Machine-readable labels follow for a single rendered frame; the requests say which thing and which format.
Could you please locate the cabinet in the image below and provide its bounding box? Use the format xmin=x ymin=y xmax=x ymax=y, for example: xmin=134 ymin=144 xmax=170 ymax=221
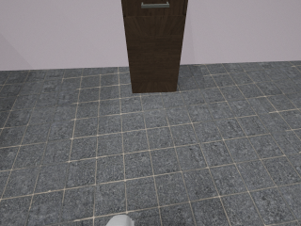
xmin=120 ymin=0 xmax=188 ymax=93

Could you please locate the handle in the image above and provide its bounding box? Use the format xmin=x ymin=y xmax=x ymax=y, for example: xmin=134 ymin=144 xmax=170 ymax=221
xmin=141 ymin=2 xmax=169 ymax=8

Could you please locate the left robot thigh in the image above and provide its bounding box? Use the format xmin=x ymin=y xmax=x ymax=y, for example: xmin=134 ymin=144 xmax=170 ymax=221
xmin=105 ymin=215 xmax=135 ymax=226

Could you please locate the drawer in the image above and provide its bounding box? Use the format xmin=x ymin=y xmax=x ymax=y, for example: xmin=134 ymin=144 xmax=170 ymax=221
xmin=125 ymin=0 xmax=184 ymax=17

